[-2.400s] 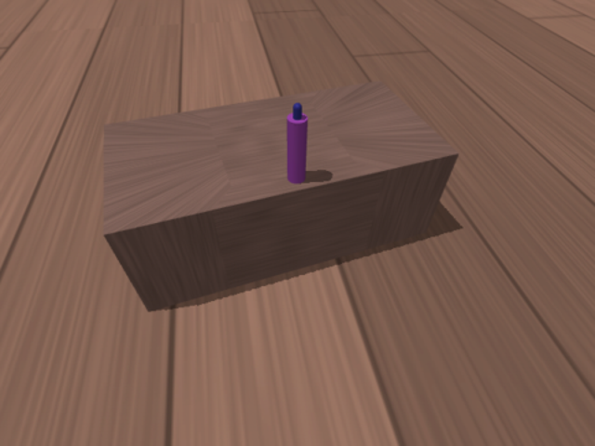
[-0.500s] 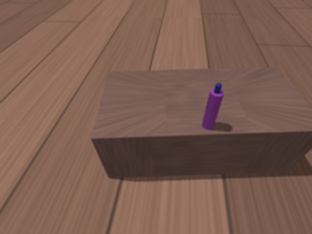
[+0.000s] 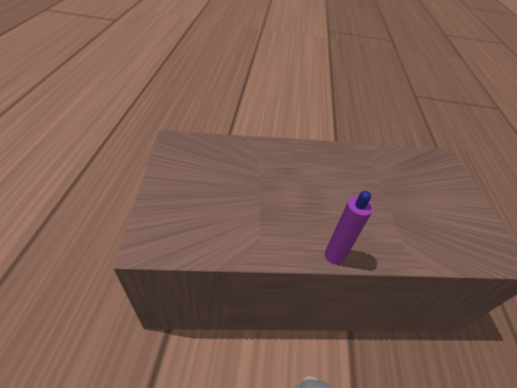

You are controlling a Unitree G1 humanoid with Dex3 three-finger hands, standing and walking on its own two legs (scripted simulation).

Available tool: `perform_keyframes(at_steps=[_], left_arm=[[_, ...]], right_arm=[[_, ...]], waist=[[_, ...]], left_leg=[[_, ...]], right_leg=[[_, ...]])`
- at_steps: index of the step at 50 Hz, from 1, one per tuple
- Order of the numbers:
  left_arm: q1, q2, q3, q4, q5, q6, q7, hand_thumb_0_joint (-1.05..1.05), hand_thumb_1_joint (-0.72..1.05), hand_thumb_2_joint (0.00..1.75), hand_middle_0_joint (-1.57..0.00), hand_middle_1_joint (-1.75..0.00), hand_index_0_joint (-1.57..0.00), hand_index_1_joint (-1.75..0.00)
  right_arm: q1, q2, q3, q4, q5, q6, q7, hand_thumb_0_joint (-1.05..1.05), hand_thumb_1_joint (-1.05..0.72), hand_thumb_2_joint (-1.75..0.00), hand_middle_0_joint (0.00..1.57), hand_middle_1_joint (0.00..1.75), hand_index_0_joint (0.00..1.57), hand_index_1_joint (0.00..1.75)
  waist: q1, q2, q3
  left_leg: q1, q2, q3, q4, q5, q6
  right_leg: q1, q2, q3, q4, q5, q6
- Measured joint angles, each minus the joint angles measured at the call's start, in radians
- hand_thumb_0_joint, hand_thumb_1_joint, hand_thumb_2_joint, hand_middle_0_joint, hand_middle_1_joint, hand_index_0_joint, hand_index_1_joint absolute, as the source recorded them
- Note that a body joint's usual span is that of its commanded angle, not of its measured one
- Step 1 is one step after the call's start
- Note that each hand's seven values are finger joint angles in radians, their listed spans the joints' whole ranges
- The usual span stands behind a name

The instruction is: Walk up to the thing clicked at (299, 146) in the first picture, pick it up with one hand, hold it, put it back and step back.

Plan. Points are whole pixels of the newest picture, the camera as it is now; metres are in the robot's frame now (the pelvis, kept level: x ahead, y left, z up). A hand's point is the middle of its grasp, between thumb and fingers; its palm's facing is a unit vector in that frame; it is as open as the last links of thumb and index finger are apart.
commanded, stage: walk up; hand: right
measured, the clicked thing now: (348, 228) +0.56 -0.25 -0.18
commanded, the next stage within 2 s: stand in 1.68 s
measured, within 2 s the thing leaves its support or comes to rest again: neither
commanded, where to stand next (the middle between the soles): +0.17 -0.04 m, yaw +2 degrees
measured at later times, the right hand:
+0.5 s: hand out of the picture +0.16 -0.32 -0.16, palm faces -0.08 +0.92 -0.37, open 7.3 cm
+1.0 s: hand (411, 359) +0.23 -0.29 -0.13, palm faces -0.10 +0.94 -0.34, open 7.3 cm
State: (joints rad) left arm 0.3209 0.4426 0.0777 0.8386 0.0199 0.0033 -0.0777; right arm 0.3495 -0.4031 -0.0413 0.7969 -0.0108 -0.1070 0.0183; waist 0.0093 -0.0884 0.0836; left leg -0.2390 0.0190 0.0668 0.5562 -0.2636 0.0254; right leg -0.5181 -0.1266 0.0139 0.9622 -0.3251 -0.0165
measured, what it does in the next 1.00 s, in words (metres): walks ahead: right foot, then left foot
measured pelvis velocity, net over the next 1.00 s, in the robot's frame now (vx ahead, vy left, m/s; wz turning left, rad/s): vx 0.10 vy -0.05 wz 0.06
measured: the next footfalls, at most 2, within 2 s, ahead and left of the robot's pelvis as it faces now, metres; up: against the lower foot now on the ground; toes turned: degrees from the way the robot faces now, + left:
right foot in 0.16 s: +0.17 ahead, -0.19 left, +0.00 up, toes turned -1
left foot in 0.40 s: +0.14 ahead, +0.07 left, +0.00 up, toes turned +4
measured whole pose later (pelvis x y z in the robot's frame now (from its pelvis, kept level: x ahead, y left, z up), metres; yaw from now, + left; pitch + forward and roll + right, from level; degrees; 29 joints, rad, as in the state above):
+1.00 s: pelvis +0.10 -0.05 +0.01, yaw +4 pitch -3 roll +0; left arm 0.07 0.37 0.00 1.14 0.00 -0.02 -0.01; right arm 0.05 -0.36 0.00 1.13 0.00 0.00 0.02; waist 0.03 0.00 0.06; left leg -0.14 0.00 0.02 0.38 -0.20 0.01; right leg -0.15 -0.07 -0.07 0.36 -0.17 0.04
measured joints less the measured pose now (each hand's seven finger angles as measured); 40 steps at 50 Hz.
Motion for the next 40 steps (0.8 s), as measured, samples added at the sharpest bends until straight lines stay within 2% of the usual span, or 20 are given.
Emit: perform_keyframes(at_steps=[3, 7, 9, 11, 13, 18, 21, 23, 25, 28, 40], left_arm=[[-0.023, -0.002, 0.004, 0.005, -0.001, 0.001, 0.0, 0.0, 0.91, 0.9, -0.2, -0.3, -0.2, -0.3], [-0.049, -0.003, 0.004, 0.011, -0.004, -0.018, 0.013, 0.0, 0.91, 0.9, -0.2, -0.3, -0.2, -0.3], [-0.069, -0.019, 0.005, 0.017, 0.001, -0.032, 0.027, 0.0, 0.91, 0.9, -0.2, -0.3, -0.2, -0.3], [-0.091, -0.04, -0.011, 0.016, 0.0, -0.037, 0.034, 0.0, 0.91, 0.9, -0.2, -0.3, -0.2, -0.3], [-0.106, -0.061, -0.03, 0.011, -0.004, -0.04, 0.039, 0.0, 0.91, 0.9, -0.2, -0.3, -0.2, -0.3], [-0.124, -0.073, -0.058, 0.016, -0.003, -0.037, 0.051, 0.0, 0.9, 0.9, -0.2, -0.3, -0.21, -0.3], [-0.139, -0.063, -0.064, 0.039, -0.015, -0.023, 0.058, 0.0, 0.9, 0.9, -0.2, -0.3, -0.21, -0.3], [-0.152, -0.064, -0.066, 0.067, -0.024, -0.011, 0.064, 0.0, 0.9, 0.9, -0.2, -0.3, -0.21, -0.3], [-0.161, -0.07, -0.068, 0.095, -0.026, -0.007, 0.067, 0.0, 0.9, 0.9, -0.2, -0.3, -0.21, -0.3], [-0.169, -0.073, -0.072, 0.135, -0.022, -0.02, 0.066, 0.0, 0.9, 0.9, -0.2, -0.3, -0.21, -0.3], [-0.232, -0.073, -0.084, 0.25, -0.027, -0.026, 0.07, 0.0, 0.9, 0.9, -0.2, -0.3, -0.21, -0.3]], right_arm=[[0.02, -0.015, -0.002, 0.009, -0.003, 0.009, 0.0, 0.0, -0.9, -0.9, 0.21, 0.3, 0.21, 0.3], [0.028, -0.034, -0.002, 0.023, -0.001, 0.042, -0.004, 0.01, -0.9, -0.9, 0.21, 0.3, 0.21, 0.3], [0.015, -0.043, -0.003, 0.036, 0.004, 0.06, -0.013, 0.01, -0.9, -0.9, 0.21, 0.3, 0.21, 0.3], [-0.01, -0.041, -0.001, 0.058, 0.006, 0.076, -0.025, 0.01, -0.91, -0.9, 0.2, 0.3, 0.21, 0.3], [-0.033, -0.039, 0.003, 0.076, 0.011, 0.081, -0.03, 0.01, -0.91, -0.9, 0.2, 0.3, 0.21, 0.29], [-0.073, -0.017, 0.013, 0.104, 0.011, 0.076, -0.021, 0.01, -0.91, -0.9, 0.2, 0.3, 0.21, 0.29], [-0.095, -0.002, 0.011, 0.125, 0.002, 0.077, -0.018, 0.01, -0.91, -0.9, 0.2, 0.3, 0.21, 0.29], [-0.112, 0.01, 0.012, 0.142, -0.002, 0.084, -0.015, 0.0, -0.91, -0.9, 0.2, 0.3, 0.21, 0.29], [-0.126, 0.014, 0.018, 0.16, 0.001, 0.091, -0.009, 0.01, -0.91, -0.9, 0.2, 0.3, 0.21, 0.29], [-0.153, 0.024, 0.03, 0.191, 0.005, 0.098, -0.004, 0.01, -0.91, -0.9, 0.2, 0.3, 0.21, 0.29], [-0.259, 0.035, 0.04, 0.282, 0.013, 0.102, -0.001, 0.0, -0.91, -0.9, 0.2, 0.3, 0.21, 0.29]], waist=[[-0.015, 0.019, -0.002], [-0.03, 0.053, -0.008], [-0.027, 0.09, 0.001], [-0.021, 0.106, 0.016], [-0.011, 0.117, 0.024], [0.004, 0.113, 0.019], [0.002, 0.095, 0.014], [0.002, 0.079, 0.009], [0.002, 0.085, -0.001], [0.002, 0.085, -0.01], [0.015, 0.083, -0.009]], left_leg=[[0.019, 0.015, -0.011, 0.002, -0.024, -0.019], [-0.006, 0.044, -0.038, 0.095, -0.103, -0.044], [-0.044, 0.064, -0.065, 0.207, -0.166, -0.023], [-0.094, 0.035, -0.086, 0.338, -0.241, -0.008], [-0.132, 0.01, -0.079, 0.406, -0.27, -0.003], [-0.14, -0.004, -0.04, 0.26, -0.207, 0.002], [-0.101, -0.015, -0.031, 0.138, -0.048, 0.0], [-0.094, -0.02, -0.027, 0.139, -0.047, -0.015], [-0.089, -0.006, -0.037, 0.139, -0.061, -0.02], [-0.069, 0.002, -0.049, 0.108, -0.053, -0.027], [0.029, -0.012, -0.052, -0.063, 0.02, -0.018]], right_leg=[[0.012, -0.008, -0.006, -0.126, 0.046, 0.002], [0.105, 0.029, -0.029, -0.305, 0.098, -0.005], [0.117, 0.059, -0.043, -0.297, 0.099, 0.023], [0.114, 0.059, -0.05, -0.262, 0.071, 0.024], [0.126, 0.055, -0.053, -0.267, 0.065, 0.017], [0.14, 0.05, -0.062, -0.27, 0.05, 0.016], [0.132, 0.043, -0.066, -0.223, 0.015, 0.024], [0.138, 0.039, -0.06, -0.219, 0.003, 0.025], [0.159, 0.06, -0.064, -0.25, 0.011, 0.016], [0.196, 0.07, -0.077, -0.309, 0.036, 0.026], [0.303, 0.063, -0.087, -0.491, 0.112, 0.043]])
